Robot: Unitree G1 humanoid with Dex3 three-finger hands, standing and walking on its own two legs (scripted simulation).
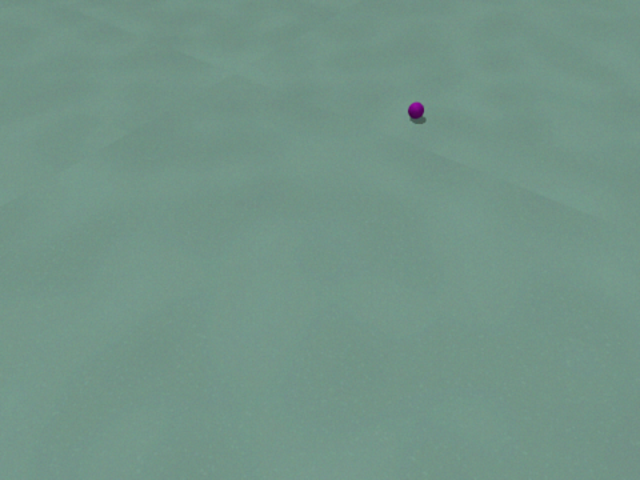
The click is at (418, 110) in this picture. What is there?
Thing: free ball
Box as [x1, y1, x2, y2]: [408, 102, 423, 118]
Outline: 420,103 415,102 409,106 408,113 411,117 416,118 422,114 423,107
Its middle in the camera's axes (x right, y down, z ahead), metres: +0.53 -0.74 +2.17
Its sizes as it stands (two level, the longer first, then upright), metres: 0.086 0.086 0.086
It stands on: the floor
